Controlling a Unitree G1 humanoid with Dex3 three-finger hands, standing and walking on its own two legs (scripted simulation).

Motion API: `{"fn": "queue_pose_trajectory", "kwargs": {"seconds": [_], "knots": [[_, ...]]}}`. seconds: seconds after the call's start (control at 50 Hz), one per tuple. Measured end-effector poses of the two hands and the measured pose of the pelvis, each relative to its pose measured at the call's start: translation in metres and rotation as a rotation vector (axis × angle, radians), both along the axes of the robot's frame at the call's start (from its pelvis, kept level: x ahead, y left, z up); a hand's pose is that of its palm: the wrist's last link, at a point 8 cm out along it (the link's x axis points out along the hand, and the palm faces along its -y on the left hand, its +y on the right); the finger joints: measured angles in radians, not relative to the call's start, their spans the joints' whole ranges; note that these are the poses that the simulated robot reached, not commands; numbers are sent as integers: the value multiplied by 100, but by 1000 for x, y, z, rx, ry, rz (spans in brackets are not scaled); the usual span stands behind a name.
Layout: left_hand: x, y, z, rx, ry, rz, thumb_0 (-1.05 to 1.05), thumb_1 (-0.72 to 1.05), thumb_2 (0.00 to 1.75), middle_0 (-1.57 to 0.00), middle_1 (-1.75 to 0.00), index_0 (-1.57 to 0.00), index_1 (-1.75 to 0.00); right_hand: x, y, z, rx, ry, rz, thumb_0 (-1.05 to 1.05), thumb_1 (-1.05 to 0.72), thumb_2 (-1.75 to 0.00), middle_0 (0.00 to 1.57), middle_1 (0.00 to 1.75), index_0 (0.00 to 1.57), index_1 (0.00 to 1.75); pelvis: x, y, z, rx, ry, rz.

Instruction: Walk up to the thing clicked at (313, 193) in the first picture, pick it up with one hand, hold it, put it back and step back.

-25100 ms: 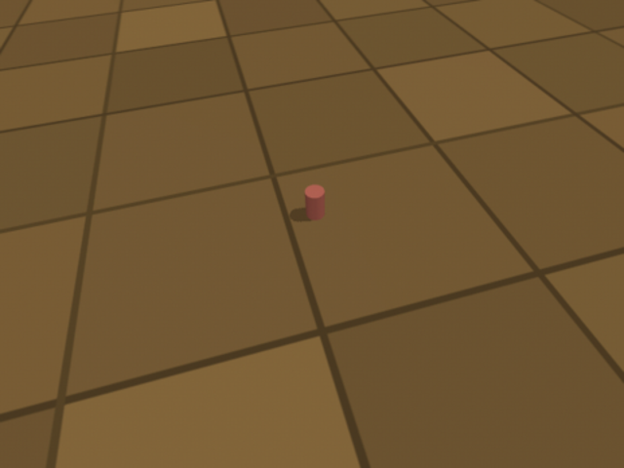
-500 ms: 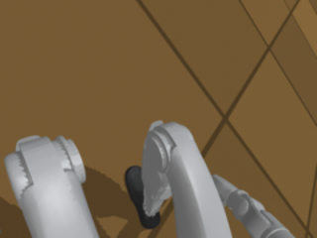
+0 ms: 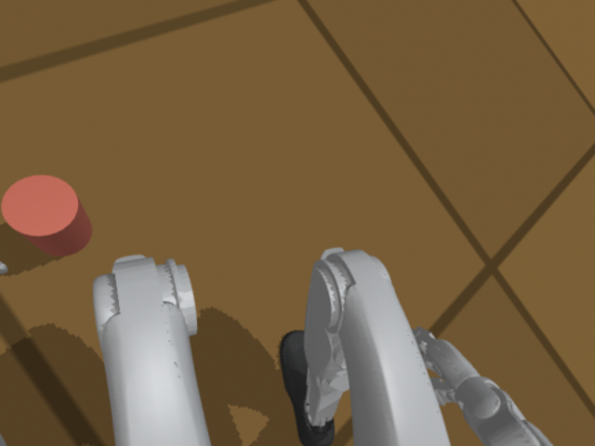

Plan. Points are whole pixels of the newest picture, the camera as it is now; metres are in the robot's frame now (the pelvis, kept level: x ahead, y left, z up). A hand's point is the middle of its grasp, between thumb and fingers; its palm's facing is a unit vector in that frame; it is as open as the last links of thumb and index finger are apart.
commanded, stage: rise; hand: left
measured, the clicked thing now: (53, 219) +0.40 +0.32 -0.24
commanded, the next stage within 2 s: home in 0.02 s
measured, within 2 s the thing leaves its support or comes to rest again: neither
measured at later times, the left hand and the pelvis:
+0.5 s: hand out of the picture +0.25 +0.39 +0.04, palm faces +0.34 -0.77 -0.54, open 17.2 cm; pelvis +0.01 -0.01 +0.13, yaw +9 degrees
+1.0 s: hand out of the picture +0.22 +0.28 +0.26, palm faces +0.38 -0.84 -0.39, open 17.3 cm; pelvis +0.07 +0.00 +0.35, yaw +14 degrees
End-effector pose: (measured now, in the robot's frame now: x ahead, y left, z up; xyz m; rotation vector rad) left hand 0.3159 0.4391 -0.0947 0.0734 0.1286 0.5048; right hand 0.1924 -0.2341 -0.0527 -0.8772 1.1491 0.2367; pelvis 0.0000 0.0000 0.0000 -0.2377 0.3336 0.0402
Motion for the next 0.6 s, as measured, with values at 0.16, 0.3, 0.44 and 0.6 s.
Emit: {"fn": "queue_pose_trajectory", "kwargs": {"seconds": [0.16, 0.3, 0.44, 0.6], "knots": [[-21, 14, 33, 72, 232, 22, -1, -52, 6, -7, -5, -7, -4, 7, -3, 3, 82, -38, -136, 0, -92, -91, 20, 31, 21, 30, -1, -8, 20, 41, 74, 29], [-51, 38, 110, 217, 391, 115, -1, -50, 8, -7, -6, -7, -6, -4, -6, 5, 156, 3, -266, 0, -91, -91, 20, 31, 21, 30, 3, -10, 52, 69, 170, 55], [-85, 8, 157, 231, 587, 117, -1, -50, 8, -6, -6, -6, -6, 0, -2, 25, 240, 18, -350, 1, -90, -90, 20, 31, 21, 30, 7, -12, 99, 103, 240, 74], [-106, -56, 212, 129, 665, 79, -1, -47, 9, -7, -7, -7, -6, 37, 10, 105, 296, -93, -353, 1, -90, -90, 20, 30, 21, 30, 19, -18, 177, 132, 239, 104]]}}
